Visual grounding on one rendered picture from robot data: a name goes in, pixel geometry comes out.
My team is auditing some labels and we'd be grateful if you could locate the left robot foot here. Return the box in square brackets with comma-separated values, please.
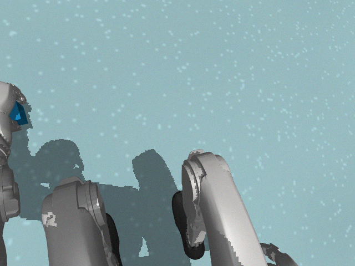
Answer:
[106, 213, 123, 266]

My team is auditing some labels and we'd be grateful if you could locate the left robot hand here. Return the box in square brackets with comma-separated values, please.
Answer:
[0, 81, 27, 132]

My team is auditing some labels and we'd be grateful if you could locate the right robot foot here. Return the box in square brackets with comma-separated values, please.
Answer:
[172, 191, 205, 260]

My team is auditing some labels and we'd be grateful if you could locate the right robot hand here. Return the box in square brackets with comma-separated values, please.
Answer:
[260, 243, 298, 266]

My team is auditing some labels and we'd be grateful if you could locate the left robot arm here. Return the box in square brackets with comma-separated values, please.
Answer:
[0, 112, 21, 266]

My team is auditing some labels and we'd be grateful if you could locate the small box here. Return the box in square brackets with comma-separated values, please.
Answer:
[9, 101, 28, 126]

